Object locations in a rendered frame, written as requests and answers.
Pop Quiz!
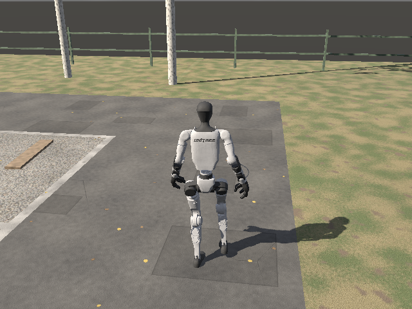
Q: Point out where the robot right shin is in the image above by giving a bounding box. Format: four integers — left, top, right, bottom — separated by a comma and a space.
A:
218, 203, 227, 246

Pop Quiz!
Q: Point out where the robot left foot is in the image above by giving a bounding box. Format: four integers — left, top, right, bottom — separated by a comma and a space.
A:
193, 251, 205, 268

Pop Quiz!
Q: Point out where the robot right upper arm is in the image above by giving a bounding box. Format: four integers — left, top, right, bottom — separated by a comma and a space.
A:
218, 129, 237, 165

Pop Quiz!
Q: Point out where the right robot hand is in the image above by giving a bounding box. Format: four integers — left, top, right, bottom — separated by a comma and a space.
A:
234, 181, 249, 199

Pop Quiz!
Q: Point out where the robot left upper arm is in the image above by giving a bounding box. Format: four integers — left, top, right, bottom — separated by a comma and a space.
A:
175, 129, 192, 165

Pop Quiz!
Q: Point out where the robot left forearm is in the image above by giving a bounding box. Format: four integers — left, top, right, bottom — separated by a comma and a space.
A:
171, 156, 182, 178

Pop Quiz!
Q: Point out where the left robot hand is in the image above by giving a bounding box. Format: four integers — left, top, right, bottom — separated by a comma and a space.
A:
171, 176, 185, 189

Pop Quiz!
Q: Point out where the robot right forearm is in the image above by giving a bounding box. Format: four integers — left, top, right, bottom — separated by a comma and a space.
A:
231, 155, 247, 184

